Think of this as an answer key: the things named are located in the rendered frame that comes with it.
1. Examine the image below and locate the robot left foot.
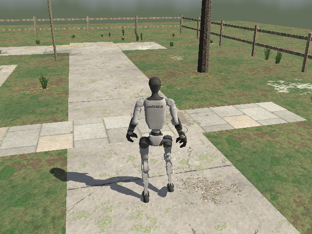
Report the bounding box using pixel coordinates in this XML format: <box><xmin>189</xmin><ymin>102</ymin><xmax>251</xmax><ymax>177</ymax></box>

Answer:
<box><xmin>142</xmin><ymin>191</ymin><xmax>149</xmax><ymax>203</ymax></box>

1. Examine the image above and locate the robot left hand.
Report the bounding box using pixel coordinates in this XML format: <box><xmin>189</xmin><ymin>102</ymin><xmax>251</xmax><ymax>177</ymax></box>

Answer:
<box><xmin>126</xmin><ymin>133</ymin><xmax>137</xmax><ymax>142</ymax></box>

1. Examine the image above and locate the right robot upper arm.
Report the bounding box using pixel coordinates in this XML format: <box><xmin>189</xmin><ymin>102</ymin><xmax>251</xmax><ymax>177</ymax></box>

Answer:
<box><xmin>165</xmin><ymin>98</ymin><xmax>179</xmax><ymax>125</ymax></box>

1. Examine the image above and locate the right robot forearm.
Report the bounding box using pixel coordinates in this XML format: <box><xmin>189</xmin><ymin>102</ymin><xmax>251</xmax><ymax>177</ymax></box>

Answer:
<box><xmin>175</xmin><ymin>118</ymin><xmax>185</xmax><ymax>138</ymax></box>

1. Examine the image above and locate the left robot upper arm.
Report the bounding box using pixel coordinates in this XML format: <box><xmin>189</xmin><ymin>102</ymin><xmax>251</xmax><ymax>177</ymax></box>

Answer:
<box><xmin>131</xmin><ymin>98</ymin><xmax>145</xmax><ymax>125</ymax></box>

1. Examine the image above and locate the left robot forearm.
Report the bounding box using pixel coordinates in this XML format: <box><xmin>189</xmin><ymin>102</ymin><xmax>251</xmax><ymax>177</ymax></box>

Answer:
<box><xmin>127</xmin><ymin>118</ymin><xmax>136</xmax><ymax>135</ymax></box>

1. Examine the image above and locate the robot right hand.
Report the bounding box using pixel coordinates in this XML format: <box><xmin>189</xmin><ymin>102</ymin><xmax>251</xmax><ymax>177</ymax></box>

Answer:
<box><xmin>176</xmin><ymin>136</ymin><xmax>187</xmax><ymax>148</ymax></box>

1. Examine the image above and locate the left robot thigh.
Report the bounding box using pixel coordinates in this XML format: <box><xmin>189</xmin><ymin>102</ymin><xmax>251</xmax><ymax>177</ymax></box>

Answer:
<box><xmin>139</xmin><ymin>136</ymin><xmax>150</xmax><ymax>173</ymax></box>

